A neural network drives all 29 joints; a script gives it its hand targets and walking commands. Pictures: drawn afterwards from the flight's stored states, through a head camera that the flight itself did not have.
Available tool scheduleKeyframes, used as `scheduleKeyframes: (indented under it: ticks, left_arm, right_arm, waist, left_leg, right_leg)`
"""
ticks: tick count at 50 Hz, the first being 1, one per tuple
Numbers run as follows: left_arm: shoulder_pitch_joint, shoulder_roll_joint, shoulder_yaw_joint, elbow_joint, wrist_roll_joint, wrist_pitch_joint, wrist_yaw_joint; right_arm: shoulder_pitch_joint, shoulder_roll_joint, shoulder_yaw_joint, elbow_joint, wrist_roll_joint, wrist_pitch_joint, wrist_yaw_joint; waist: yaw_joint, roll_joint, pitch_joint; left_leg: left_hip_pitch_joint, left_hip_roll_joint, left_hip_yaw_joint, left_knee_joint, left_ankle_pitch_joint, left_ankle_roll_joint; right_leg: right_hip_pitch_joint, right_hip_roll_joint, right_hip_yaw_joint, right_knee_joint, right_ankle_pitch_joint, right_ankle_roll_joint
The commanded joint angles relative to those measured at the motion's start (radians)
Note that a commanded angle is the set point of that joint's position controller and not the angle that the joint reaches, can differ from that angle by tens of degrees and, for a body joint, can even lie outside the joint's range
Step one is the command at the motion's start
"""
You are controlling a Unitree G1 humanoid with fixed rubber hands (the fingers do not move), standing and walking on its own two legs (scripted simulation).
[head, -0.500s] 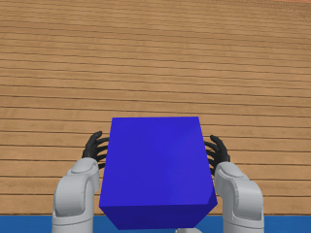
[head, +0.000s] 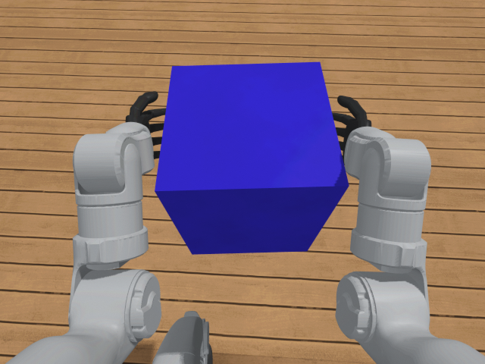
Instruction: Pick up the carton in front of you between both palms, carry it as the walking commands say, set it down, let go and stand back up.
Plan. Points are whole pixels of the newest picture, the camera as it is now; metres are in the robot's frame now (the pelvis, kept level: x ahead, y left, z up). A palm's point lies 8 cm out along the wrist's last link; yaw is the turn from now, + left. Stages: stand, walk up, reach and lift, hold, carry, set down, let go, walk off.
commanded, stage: carry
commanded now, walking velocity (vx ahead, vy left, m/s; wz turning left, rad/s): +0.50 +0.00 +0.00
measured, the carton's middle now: (248, 170) +0.39 +0.01 +0.09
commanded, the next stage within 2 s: none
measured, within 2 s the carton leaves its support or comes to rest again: neither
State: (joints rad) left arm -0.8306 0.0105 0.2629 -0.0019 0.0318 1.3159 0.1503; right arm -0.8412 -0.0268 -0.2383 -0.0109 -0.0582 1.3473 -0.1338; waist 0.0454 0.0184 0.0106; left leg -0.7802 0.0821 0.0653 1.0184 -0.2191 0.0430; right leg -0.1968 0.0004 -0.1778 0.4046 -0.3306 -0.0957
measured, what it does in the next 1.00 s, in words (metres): climbs: left foot, then right foot 0.03 m higher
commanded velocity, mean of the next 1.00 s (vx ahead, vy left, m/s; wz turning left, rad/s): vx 0.50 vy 0.00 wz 0.00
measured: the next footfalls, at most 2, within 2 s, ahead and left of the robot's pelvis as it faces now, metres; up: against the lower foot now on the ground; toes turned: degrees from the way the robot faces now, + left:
left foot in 0.12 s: +0.28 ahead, +0.11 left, +0.03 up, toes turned +6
right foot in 0.52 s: +0.54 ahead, -0.09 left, +0.06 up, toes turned -4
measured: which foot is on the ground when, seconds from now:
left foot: up 0.00-0.10, down 0.12-0.56, up 0.58-0.90, down 0.92-1.00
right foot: down 0.00-0.12, up 0.14-0.50, down 0.52-0.94, up 0.96-1.00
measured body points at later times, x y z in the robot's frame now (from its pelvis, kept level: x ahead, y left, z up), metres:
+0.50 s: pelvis +0.34 +0.01 +0.01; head +0.43 +0.02 +0.45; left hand +0.75 +0.15 +0.16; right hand +0.73 -0.16 +0.16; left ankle +0.24 +0.10 -0.72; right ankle +0.48 -0.09 -0.68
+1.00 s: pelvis +0.67 +0.03 +0.05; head +0.70 +0.02 +0.50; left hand +1.07 +0.17 +0.21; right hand +1.05 -0.13 +0.21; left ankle +0.75 +0.10 -0.66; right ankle +0.52 -0.08 -0.59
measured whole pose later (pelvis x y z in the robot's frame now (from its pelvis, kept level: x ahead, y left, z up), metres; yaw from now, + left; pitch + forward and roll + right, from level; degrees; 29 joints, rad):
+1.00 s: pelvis +0.67 +0.03 +0.05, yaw +0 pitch +4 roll +1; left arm -0.86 0.04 0.28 0.13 0.04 1.31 0.11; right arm -0.83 0.02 -0.25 0.08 -0.11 1.32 -0.12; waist -0.03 -0.02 -0.02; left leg -0.54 -0.04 0.14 0.68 -0.34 0.08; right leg -0.35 0.00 0.00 1.12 -0.49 -0.03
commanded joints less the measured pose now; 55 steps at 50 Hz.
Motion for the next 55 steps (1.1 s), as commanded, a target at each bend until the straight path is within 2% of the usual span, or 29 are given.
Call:
scheduleKeyframes:
  ticks: [1,3,5,6,7,8,9,12,17,22,24,25,26,27,28,29,31,32,34,37,42,45,46,47,48,49,51,53,55]
  left_arm:
    - [-0.729,-0.984,-0.614,-0.006,-0.441,0.013,-0.267]
    - [-0.736,-1.007,-0.592,0.022,-0.427,0.014,-0.265]
    - [-0.722,-1.032,-0.577,0.050,-0.413,0.015,-0.263]
    - [-0.719,-1.044,-0.577,0.053,-0.407,0.013,-0.263]
    - [-0.727,-1.063,-0.578,0.044,-0.403,0.014,-0.264]
    - [-0.737,-1.080,-0.581,0.034,-0.394,0.012,-0.264]
    - [-0.763,-1.089,-0.583,0.009,-0.388,0.006,-0.257]
    - [-0.749,-1.082,-0.576,-0.094,-0.348,-0.016,-0.225]
    - [-0.601,-1.002,-0.623,-0.199,-0.268,-0.049,-0.184]
    - [-0.576,-0.911,-0.675,-0.220,-0.255,-0.042,-0.181]
    - [-0.569,-0.895,-0.686,-0.178,-0.269,-0.028,-0.193]
    - [-0.556,-0.896,-0.688,-0.143,-0.277,-0.023,-0.202]
    - [-0.561,-0.904,-0.689,-0.113,-0.291,-0.020,-0.213]
    - [-0.555,-0.924,-0.687,-0.075,-0.307,-0.016,-0.225]
    - [-0.586,-0.917,-0.685,-0.034,-0.316,-0.023,-0.237]
    - [-0.600,-0.966,-0.696,-0.031,-0.356,-0.014,-0.250]
    - [-0.684,-1.056,-0.715,-0.078,-0.428,-0.017,-0.271]
    - [-0.707,-1.079,-0.723,-0.119,-0.450,-0.015,-0.274]
    - [-0.786,-1.112,-0.731,-0.162,-0.496,-0.019,-0.279]
    - [-0.814,-1.098,-0.724,-0.181,-0.523,-0.019,-0.278]
    - [-0.746,-1.039,-0.675,-0.056,-0.491,-0.002,-0.281]
    - [-0.716,-1.031,-0.637,0.037,-0.458,0.009,-0.284]
    - [-0.716,-1.032,-0.626,0.058,-0.444,0.012,-0.283]
    - [-0.721,-1.031,-0.612,0.070,-0.432,0.015,-0.284]
    - [-0.734,-1.053,-0.607,0.077,-0.422,0.019,-0.284]
    - [-0.749,-1.063,-0.596,0.081,-0.403,0.015,-0.276]
    - [-0.726,-1.055,-0.557,0.059,-0.364,0.006,-0.255]
    - [-0.709,-1.036,-0.533,0.026,-0.325,-0.004,-0.227]
    - [-0.690,-1.012,-0.529,0.002,-0.294,-0.009,-0.203]
  right_arm:
    - [-0.718,0.990,0.592,0.009,0.397,-0.028,0.188]
    - [-0.722,1.014,0.570,0.037,0.393,-0.025,0.192]
    - [-0.704,1.035,0.550,0.065,0.391,-0.024,0.200]
    - [-0.684,1.039,0.538,0.079,0.392,-0.027,0.205]
    - [-0.680,1.043,0.530,0.078,0.385,-0.034,0.210]
    - [-0.689,1.061,0.536,0.070,0.382,-0.042,0.214]
    - [-0.706,1.082,0.545,0.026,0.409,-0.044,0.220]
    - [-0.822,1.155,0.605,-0.166,0.475,-0.064,0.226]
    - [-0.767,1.108,0.691,-0.321,0.492,-0.082,0.220]
    - [-0.676,0.998,0.725,-0.286,0.483,-0.068,0.239]
    - [-0.650,0.969,0.715,-0.218,0.469,-0.055,0.248]
    - [-0.648,0.958,0.708,-0.183,0.463,-0.050,0.251]
    - [-0.640,0.954,0.703,-0.149,0.452,-0.047,0.253]
    - [-0.662,0.958,0.696,-0.128,0.447,-0.042,0.257]
    - [-0.661,0.977,0.686,-0.101,0.438,-0.035,0.261]
    - [-0.692,0.985,0.668,-0.072,0.418,-0.035,0.256]
    - [-0.698,1.009,0.622,-0.065,0.389,-0.039,0.243]
    - [-0.660,1.004,0.604,-0.079,0.362,-0.042,0.230]
    - [-0.660,0.992,0.571,-0.080,0.326,-0.050,0.207]
    - [-0.629,0.949,0.552,-0.081,0.278,-0.057,0.178]
    - [-0.613,0.899,0.550,-0.026,0.255,-0.040,0.160]
    - [-0.630,0.928,0.555,0.034,0.290,-0.028,0.176]
    - [-0.623,0.937,0.550,0.060,0.310,-0.027,0.185]
    - [-0.620,0.949,0.546,0.074,0.322,-0.029,0.194]
    - [-0.645,0.969,0.553,0.085,0.333,-0.036,0.203]
    - [-0.687,1.013,0.567,0.051,0.376,-0.034,0.213]
    - [-0.797,1.107,0.616,-0.037,0.464,-0.039,0.233]
    - [-0.890,1.152,0.642,-0.113,0.529,-0.045,0.243]
    - [-0.910,1.154,0.647,-0.150,0.555,-0.048,0.246]
  waist:
    - [0.025,-0.138,-0.374]
    - [0.010,-0.174,-0.362]
    - [-0.059,-0.180,-0.417]
    - [-0.117,-0.124,-0.524]
    - [-0.139,0.089,-0.665]
    - [-0.135,0.313,-0.721]
    - [-0.145,0.260,-0.688]
    - [-0.137,0.055,-0.598]
    - [-0.131,0.067,-0.611]
    - [-0.121,0.140,-0.520]
    - [-0.084,0.168,-0.515]
    - [-0.030,0.146,-0.548]
    - [0.023,0.103,-0.607]
    - [0.063,-0.033,-0.673]
    - [0.063,-0.385,-0.736]
    - [0.051,-0.299,-0.686]
    - [0.066,-0.084,-0.568]
    - [0.059,-0.058,-0.547]
    - [0.050,-0.067,-0.547]
    - [0.040,-0.091,-0.530]
    - [0.025,-0.176,-0.452]
    - [-0.062,-0.160,-0.498]
    - [-0.111,-0.112,-0.584]
    - [-0.146,0.066,-0.654]
    - [-0.143,0.322,-0.656]
    - [-0.130,0.205,-0.607]
    - [-0.124,0.006,-0.537]
    - [-0.109,0.018,-0.539]
    - [-0.108,0.051,-0.547]
  left_leg:
    - [-0.038,-0.036,0.068,-0.184,0.036,0.012]
    - [0.080,-0.076,0.120,-0.314,0.043,0.032]
    - [0.341,-0.167,0.193,-0.449,0.058,0.057]
    - [0.621,-0.150,0.154,-0.513,0.140,0.071]
    - [0.961,0.115,-0.218,-0.442,0.223,0.151]
    - [1.169,0.272,-0.623,-0.564,0.311,0.282]
    - [1.208,0.252,-0.625,-0.585,0.343,0.287]
    - [1.118,0.204,-0.396,-0.520,0.480,0.188]
    - [1.121,0.192,-0.297,-0.543,0.432,0.201]
    - [0.971,0.114,-0.115,-0.562,0.535,0.157]
    - [0.891,0.101,-0.032,-0.484,0.736,0.115]
    - [0.828,0.087,0.031,-0.356,0.836,0.082]
    - [0.696,0.070,0.060,-0.209,0.710,0.042]
    - [0.480,0.013,0.039,-0.001,0.358,0.000]
    - [0.180,-0.199,-0.017,0.292,-0.231,-0.043]
    - [0.042,-0.138,-0.127,0.465,-0.295,-0.011]
    - [-0.087,-0.084,-0.104,0.464,-0.263,0.009]
    - [-0.095,-0.066,-0.111,0.389,-0.222,0.012]
    - [-0.050,-0.065,-0.087,0.285,-0.180,0.011]
    - [-0.056,-0.069,-0.039,0.136,-0.198,0.005]
    - [0.156,-0.101,0.072,-0.272,-0.066,0.003]
    - [0.529,-0.186,0.176,-0.453,0.002,0.044]
    - [0.783,-0.142,0.104,-0.468,-0.005,0.069]
    - [0.979,0.117,-0.342,-0.559,-0.204,0.149]
    - [1.111,0.263,-0.753,-0.673,0.037,0.287]
    - [1.103,0.272,-0.697,-0.615,0.164,0.306]
    - [0.997,0.212,-0.503,-0.553,0.328,0.239]
    - [0.949,0.176,-0.410,-0.582,0.258,0.185]
    - [0.943,0.174,-0.375,-0.600,0.238,0.190]
  right_leg:
    - [0.384,-0.212,0.162,-0.036,0.567,-0.112]
    - [0.370,-0.198,0.113,-0.002,0.709,-0.081]
    - [0.327,-0.176,0.017,0.207,1.026,-0.026]
    - [0.218,-0.146,-0.011,0.405,0.893,0.017]
    - [-0.053,-0.097,0.032,0.654,0.503,0.062]
    - [-0.371,0.075,0.113,0.894,-0.150,0.088]
    - [-0.513,0.066,0.212,1.051,-0.177,0.068]
    - [-0.626,-0.024,0.222,1.007,-0.079,0.034]
    - [-0.681,-0.033,0.166,0.855,-0.118,0.047]
    - [-0.495,0.006,0.053,0.405,0.027,0.050]
    - [-0.279,0.074,-0.032,0.263,0.034,0.036]
    - [-0.088,0.114,-0.081,0.184,0.108,0.021]
    - [0.153,0.073,-0.037,0.154,0.160,-0.002]
    - [0.377,-0.139,0.321,0.103,-0.004,-0.052]
    - [0.550,-0.339,0.849,-0.028,0.261,-0.236]
    - [0.610,-0.350,0.793,0.024,0.384,-0.253]
    - [0.533,-0.289,0.600,0.090,0.575,-0.192]
    - [0.502,-0.272,0.563,0.077,0.571,-0.159]
    - [0.476,-0.257,0.500,0.035,0.516,-0.128]
    - [0.457,-0.259,0.431,-0.006,0.505,-0.143]
    - [0.286,-0.203,0.240,-0.028,0.577,-0.100]
    - [0.161,-0.172,0.103,0.190,0.858,-0.024]
    - [0.039,-0.146,0.071,0.360,0.714,0.022]
    - [-0.192,-0.067,0.067,0.622,0.372,0.070]
    - [-0.472,0.105,0.135,0.877,-0.154,0.091]
    - [-0.569,0.047,0.226,1.047,-0.184,0.060]
    - [-0.633,-0.008,0.218,1.047,-0.133,0.041]
    - [-0.609,-0.031,0.216,0.943,-0.073,0.037]
    - [-0.610,-0.023,0.189,0.890,-0.074,0.041]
